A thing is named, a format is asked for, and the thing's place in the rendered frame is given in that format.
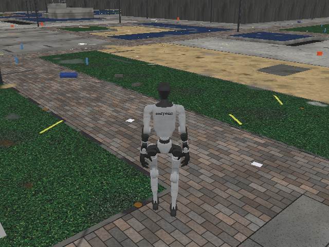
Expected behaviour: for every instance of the robot left thigh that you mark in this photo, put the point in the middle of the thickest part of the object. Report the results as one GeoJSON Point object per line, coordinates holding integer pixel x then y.
{"type": "Point", "coordinates": [152, 151]}

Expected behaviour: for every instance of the robot right upper arm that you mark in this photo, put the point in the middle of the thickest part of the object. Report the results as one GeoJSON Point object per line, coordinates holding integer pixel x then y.
{"type": "Point", "coordinates": [181, 118]}

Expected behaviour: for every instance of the left robot hand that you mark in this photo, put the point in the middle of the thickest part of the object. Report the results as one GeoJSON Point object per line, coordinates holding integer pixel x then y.
{"type": "Point", "coordinates": [142, 160]}

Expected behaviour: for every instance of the robot left upper arm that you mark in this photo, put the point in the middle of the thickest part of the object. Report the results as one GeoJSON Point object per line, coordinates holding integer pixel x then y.
{"type": "Point", "coordinates": [146, 118]}

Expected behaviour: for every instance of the right robot forearm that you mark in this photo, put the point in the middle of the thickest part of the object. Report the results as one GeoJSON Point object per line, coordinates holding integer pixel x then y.
{"type": "Point", "coordinates": [184, 141]}

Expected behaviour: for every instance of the robot left foot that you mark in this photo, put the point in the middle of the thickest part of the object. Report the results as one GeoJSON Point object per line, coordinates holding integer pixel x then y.
{"type": "Point", "coordinates": [155, 205]}

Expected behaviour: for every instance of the left robot forearm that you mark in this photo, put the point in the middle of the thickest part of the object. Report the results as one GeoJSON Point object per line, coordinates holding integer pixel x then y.
{"type": "Point", "coordinates": [144, 142]}

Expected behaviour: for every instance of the right robot hand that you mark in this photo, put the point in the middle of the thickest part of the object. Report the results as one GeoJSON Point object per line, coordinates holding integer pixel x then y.
{"type": "Point", "coordinates": [187, 158]}

